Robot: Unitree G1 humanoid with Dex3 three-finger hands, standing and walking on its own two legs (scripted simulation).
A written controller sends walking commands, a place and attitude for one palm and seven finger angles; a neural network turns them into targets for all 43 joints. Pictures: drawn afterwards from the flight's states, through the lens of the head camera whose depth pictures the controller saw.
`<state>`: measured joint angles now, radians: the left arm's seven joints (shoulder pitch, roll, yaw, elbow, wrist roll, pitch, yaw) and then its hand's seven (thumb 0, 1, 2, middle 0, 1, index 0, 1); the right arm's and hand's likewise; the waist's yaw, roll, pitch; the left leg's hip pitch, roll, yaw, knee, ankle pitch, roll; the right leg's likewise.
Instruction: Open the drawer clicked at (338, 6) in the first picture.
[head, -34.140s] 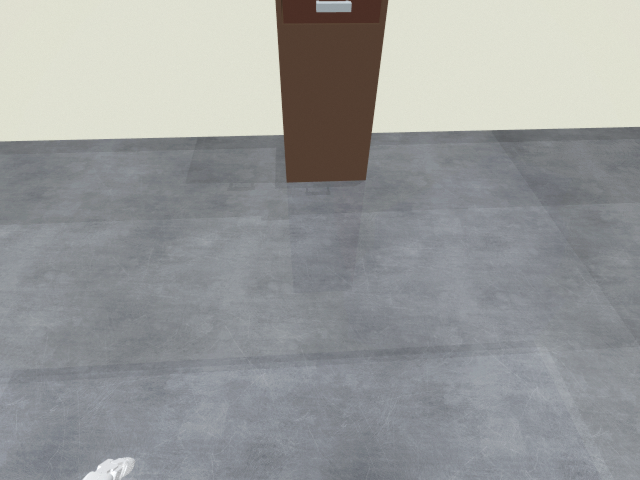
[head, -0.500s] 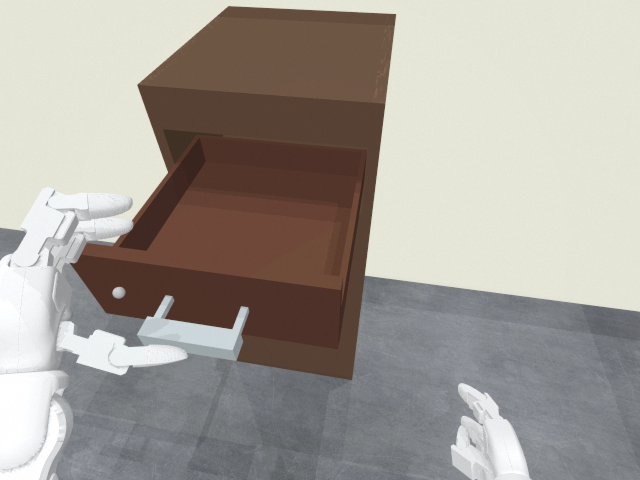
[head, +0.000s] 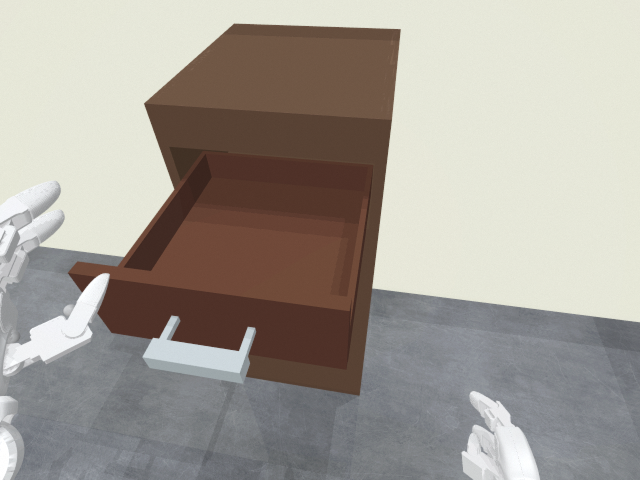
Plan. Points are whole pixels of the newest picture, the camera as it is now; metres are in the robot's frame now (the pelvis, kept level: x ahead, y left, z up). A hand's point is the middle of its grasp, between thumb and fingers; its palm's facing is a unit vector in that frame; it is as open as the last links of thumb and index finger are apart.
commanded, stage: draw the hand back to the body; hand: left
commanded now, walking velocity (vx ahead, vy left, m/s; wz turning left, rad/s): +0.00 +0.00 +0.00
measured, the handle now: (204, 344) +0.26 +0.19 +0.04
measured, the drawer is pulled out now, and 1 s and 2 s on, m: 0.30 0.30 0.30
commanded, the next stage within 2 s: step back with the hand held close in 0.28 s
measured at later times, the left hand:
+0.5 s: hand (66, 320) +0.17 +0.23 +0.22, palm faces +0.47 -0.78 -0.42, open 7.4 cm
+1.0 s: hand (7, 391) +0.11 +0.24 +0.22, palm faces +0.45 -0.76 -0.47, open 7.4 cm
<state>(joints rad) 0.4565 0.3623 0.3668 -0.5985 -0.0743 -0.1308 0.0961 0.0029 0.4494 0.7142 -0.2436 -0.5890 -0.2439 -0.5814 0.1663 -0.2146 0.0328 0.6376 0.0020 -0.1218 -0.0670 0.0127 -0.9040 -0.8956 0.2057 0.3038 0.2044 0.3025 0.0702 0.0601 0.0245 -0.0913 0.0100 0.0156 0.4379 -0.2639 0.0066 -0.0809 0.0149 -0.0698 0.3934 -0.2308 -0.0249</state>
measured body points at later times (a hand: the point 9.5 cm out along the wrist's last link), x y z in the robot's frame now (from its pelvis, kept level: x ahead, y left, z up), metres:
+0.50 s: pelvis -0.02 -0.01 +0.00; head -0.03 -0.03 +0.45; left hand +0.14 +0.27 +0.24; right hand +0.18 -0.23 -0.08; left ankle -0.01 +0.11 -0.74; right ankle +0.00 -0.10 -0.74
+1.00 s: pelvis -0.07 +0.00 -0.02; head -0.07 +0.01 +0.43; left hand +0.08 +0.28 +0.24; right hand +0.12 -0.22 -0.08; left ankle -0.01 +0.11 -0.74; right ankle +0.00 -0.10 -0.74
